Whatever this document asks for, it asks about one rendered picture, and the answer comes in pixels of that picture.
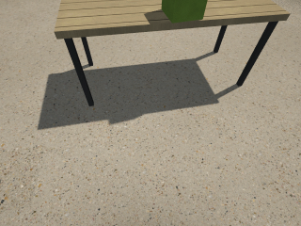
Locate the carton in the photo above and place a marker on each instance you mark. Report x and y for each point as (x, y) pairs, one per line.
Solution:
(178, 11)

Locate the table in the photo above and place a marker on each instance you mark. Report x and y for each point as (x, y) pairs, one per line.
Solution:
(92, 18)

